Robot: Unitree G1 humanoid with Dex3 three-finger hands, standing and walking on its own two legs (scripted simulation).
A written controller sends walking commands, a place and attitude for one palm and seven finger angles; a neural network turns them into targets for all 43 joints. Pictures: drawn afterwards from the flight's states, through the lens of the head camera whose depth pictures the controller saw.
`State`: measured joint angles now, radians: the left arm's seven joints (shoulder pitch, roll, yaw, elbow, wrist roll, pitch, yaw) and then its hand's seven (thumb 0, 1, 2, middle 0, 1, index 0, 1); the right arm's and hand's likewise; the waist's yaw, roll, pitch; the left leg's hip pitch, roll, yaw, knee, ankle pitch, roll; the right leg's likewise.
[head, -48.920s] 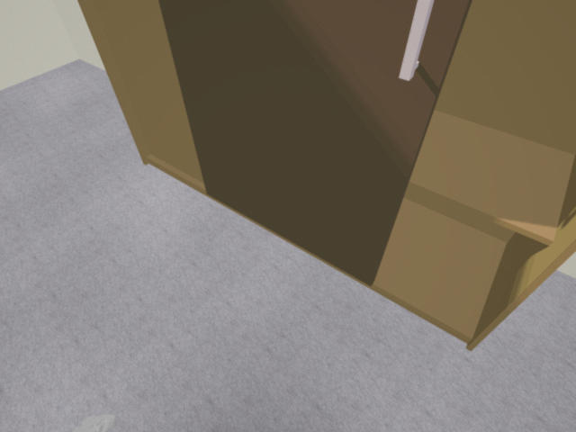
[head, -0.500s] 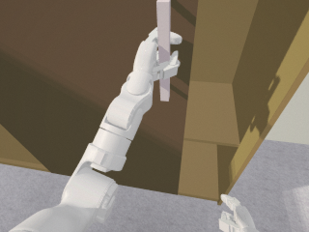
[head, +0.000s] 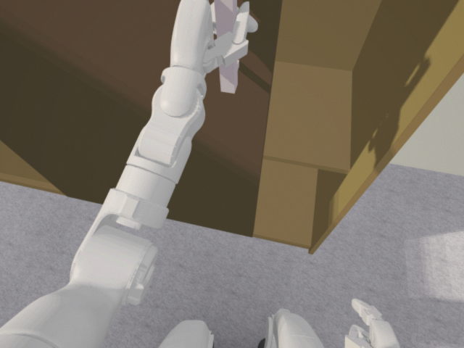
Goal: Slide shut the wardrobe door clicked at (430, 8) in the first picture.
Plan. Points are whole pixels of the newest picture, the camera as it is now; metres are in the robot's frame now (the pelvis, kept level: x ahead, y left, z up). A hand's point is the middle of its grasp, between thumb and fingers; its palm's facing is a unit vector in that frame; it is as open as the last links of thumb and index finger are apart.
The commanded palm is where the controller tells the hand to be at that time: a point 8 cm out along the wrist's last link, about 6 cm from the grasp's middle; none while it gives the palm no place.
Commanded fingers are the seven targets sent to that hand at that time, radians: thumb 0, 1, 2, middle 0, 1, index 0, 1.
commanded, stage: step sideways, sliding the door along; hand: left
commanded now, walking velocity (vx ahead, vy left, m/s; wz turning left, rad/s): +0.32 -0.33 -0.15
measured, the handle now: (230, 4) +0.49 +0.07 +0.26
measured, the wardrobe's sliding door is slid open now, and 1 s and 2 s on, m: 0.24 0.10 0.00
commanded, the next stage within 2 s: none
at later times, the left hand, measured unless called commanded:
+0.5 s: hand (265, 40) +0.45 +0.02 +0.24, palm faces +0.22 -0.97 -0.09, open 6.3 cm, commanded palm +0.42 -0.03 +0.25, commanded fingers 0.00 0.90 0.90 -0.45 -1.40 -0.45 -1.40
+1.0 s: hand (358, 58) +0.43 -0.09 +0.24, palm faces +0.00 -1.00 -0.03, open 7.1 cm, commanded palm +0.41 -0.12 +0.24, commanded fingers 0.00 0.90 0.90 -0.45 -1.40 -0.45 -1.40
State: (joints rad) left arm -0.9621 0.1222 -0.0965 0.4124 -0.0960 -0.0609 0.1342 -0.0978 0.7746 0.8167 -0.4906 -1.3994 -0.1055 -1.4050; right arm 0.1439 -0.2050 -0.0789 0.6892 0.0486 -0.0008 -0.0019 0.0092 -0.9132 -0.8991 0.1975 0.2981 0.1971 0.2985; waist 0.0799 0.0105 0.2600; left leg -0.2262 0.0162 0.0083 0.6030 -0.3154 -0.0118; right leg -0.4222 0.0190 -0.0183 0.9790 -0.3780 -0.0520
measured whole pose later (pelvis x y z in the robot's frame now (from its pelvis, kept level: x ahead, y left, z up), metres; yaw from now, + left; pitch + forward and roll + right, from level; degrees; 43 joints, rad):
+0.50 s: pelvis +0.05 -0.14 +0.00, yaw +3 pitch -4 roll +1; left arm -0.76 0.18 0.02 0.16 -0.08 -0.01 0.14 -0.08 0.73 0.84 -0.48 -1.40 -0.18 -1.33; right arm 0.05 -0.22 -0.08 0.64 0.05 -0.07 0.01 0.01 -0.91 -0.90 0.20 0.30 0.20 0.30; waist 0.15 0.03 0.25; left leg -0.21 0.09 -0.01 0.58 -0.31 -0.08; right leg -0.33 -0.06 -0.03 0.78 -0.37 0.00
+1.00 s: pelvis +0.10 -0.15 +0.01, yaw +4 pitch +2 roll +1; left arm -0.39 -0.04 -0.23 -0.37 0.05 -0.01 0.15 -0.04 0.76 0.80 -0.33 -1.44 -0.11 -1.07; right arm -0.01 -0.19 -0.04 0.57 0.04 -0.08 0.06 0.01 -0.91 -0.90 0.20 0.30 0.20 0.30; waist 0.12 0.06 0.21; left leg -0.23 0.12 0.10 0.58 -0.34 -0.03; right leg -0.37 -0.02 -0.01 0.72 -0.28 0.00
